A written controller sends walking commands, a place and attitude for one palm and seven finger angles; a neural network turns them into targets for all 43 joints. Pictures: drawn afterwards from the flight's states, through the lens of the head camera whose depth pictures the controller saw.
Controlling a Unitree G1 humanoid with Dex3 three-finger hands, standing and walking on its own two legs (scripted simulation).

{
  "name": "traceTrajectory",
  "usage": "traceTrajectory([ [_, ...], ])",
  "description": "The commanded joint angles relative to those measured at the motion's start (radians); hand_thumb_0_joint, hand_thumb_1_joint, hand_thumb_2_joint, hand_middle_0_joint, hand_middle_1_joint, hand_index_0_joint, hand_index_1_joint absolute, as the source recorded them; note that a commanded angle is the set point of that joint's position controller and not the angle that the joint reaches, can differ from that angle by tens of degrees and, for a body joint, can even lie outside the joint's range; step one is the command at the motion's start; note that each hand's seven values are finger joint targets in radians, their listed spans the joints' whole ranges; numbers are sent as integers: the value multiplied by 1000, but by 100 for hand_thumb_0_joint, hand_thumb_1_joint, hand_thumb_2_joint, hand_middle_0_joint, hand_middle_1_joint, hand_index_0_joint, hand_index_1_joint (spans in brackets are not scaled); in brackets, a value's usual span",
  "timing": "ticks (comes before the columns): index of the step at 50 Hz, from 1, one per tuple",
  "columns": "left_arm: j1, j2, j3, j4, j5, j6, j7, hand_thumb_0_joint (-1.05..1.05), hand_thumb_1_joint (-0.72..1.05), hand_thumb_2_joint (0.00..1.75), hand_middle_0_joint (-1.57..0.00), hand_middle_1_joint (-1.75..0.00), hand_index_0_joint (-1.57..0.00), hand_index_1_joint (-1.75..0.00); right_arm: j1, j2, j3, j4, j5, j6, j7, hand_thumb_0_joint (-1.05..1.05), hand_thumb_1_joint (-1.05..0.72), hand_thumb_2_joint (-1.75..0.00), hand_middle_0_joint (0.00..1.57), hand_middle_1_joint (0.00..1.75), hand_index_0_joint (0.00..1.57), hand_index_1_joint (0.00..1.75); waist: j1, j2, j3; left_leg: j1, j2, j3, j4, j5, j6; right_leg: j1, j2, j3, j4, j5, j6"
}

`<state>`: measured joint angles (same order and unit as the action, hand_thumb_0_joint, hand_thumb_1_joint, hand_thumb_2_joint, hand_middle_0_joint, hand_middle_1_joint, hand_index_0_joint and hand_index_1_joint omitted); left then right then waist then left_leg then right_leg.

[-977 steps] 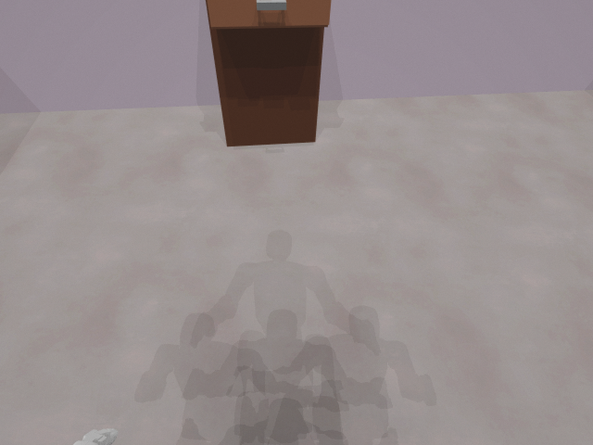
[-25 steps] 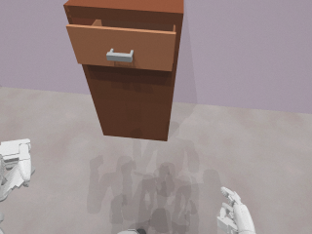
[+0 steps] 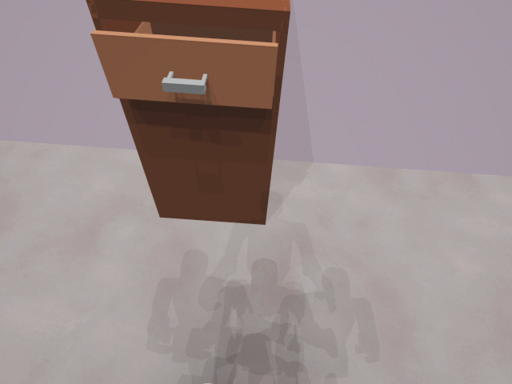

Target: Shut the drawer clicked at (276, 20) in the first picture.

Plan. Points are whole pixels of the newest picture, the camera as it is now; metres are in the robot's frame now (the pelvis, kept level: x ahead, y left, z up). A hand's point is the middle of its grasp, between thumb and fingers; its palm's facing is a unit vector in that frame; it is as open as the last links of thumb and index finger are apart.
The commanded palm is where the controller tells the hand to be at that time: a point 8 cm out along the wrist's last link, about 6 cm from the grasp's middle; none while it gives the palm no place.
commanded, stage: let the arm hang, fingers relaxed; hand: left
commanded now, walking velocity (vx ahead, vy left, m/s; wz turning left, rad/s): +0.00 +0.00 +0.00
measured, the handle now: (186, 81) +0.80 +0.20 +0.04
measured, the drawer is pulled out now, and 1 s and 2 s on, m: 0.08 0.08 0.08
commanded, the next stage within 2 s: look to check the result in 0.80 s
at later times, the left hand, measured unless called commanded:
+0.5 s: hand out of the picture -0.02 +0.15 -0.17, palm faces +0.03 -0.98 -0.19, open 7.0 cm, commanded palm none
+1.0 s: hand out of the picture +0.02 +0.14 -0.17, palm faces +0.03 -0.98 -0.21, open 7.3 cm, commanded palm none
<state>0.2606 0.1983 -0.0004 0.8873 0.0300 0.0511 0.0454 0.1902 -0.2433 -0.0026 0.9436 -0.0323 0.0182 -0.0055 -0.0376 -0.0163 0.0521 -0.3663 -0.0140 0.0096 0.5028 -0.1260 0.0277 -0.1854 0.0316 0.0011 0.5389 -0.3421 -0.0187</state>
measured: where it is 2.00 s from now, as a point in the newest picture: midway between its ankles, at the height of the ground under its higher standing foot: outside the picture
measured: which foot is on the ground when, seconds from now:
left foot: down 0.00-1.00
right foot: down 0.00-1.00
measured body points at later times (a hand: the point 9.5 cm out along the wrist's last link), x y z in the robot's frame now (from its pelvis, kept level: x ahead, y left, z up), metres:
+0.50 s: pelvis +0.02 -0.01 +0.01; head +0.03 -0.02 +0.46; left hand -0.02 +0.20 -0.15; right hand +0.00 -0.21 -0.16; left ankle +0.09 +0.10 -0.73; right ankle -0.03 -0.11 -0.73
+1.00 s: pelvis +0.05 -0.03 +0.01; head +0.07 -0.03 +0.46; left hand +0.02 +0.19 -0.15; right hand +0.03 -0.24 -0.16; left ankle +0.09 +0.10 -0.73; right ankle -0.03 -0.11 -0.73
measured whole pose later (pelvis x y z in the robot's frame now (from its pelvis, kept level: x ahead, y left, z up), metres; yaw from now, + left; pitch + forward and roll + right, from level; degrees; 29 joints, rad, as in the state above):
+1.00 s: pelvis +0.05 -0.03 +0.01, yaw -1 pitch -1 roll +1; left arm 0.32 0.12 0.01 1.14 0.01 -0.01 0.05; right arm 0.27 -0.13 -0.01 1.14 -0.02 0.01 -0.05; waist -0.01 0.01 0.06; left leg -0.25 0.00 0.01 0.43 -0.16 -0.01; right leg -0.04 0.05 0.01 0.40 -0.34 -0.05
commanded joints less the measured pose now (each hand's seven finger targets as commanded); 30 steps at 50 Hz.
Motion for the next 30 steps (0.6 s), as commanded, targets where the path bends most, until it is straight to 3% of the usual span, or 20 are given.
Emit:
traceTrajectory([
  [1, 60, 130, 41, 50, -14, -47, -21, 0, 90, 90, -76, -91, -76, -91, 13, -70, -21, 1, 2, -4, -17, 0, -90, -90, 20, 30, 20, 30, 33, 193, -44, 118, 101, -140, -160, -175, 3, -59, -98, 106, -187, -10, -49],
  [2, 70, 129, 38, 77, -15, -48, -21, 0, 90, 90, -72, -86, -72, -86, 28, -64, -23, 17, 4, -1, -18, 0, -90, -90, 20, 30, 20, 30, 33, 195, -46, 124, 98, -140, -163, -191, 2, -56, -99, 105, -195, -13, -52],
  [4, 72, 120, 30, 116, -17, -52, -20, 0, 90, 90, -64, -78, -64, -78, 60, -58, -27, 43, 8, 1, -22, 0, -90, -90, 20, 30, 20, 30, 24, 125, -44, 158, 100, -131, -143, -150, 0, -68, -108, 110, -223, -1, -53],
  [7, 80, 107, 19, 167, -22, -54, -18, 0, 90, 90, -52, -65, -52, -65, 103, -48, -29, 87, 12, 3, -25, 0, -90, -90, 20, 30, 20, 30, 15, 66, -21, 188, 102, -128, -140, -134, 0, -101, -108, 106, -240, -28, -53],
  [12, 124, 78, 14, 227, -22, -55, -9, 0, 90, 90, -32, -43, -32, -43, 145, -23, -27, 135, 14, 1, -30, 0, -90, -90, 20, 30, 20, 30, 20, 7, 19, 188, 108, -123, -156, -114, 6, -102, -104, 91, -237, -14, -48],
  [15, 145, 56, 12, 246, -23, -56, -4, 0, 90, 90, -20, -30, -20, -30, 155, -4, -23, 156, 14, 0, -31, 0, -90, -90, 20, 30, 20, 30, 23, 2, 34, 193, 104, -112, -153, -88, 7, -106, -107, 90, -236, -3, -45],
  [22, 166, 19, 15, 260, -21, -58, 3, 0, 90, 90, -20, -30, -20, -30, 170, 34, -21, 178, 12, -4, -34, 0, -90, -90, 20, 30, 20, 30, 27, 5, 69, 181, 98, -100, -153, -78, 6, -115, -106, 89, -228, 2, -42],
  [30, 157, 3, 21, 251, -21, -66, 8, 0, 90, 90, -20, -30, -20, -30, 175, 55, -18, 184, 12, -18, -38, 0, -90, -90, 20, 30, 20, 30, 32, 20, 49, 188, 101, -87, -128, 42, 9, -57, -112, 88, -217, 131, -40],
])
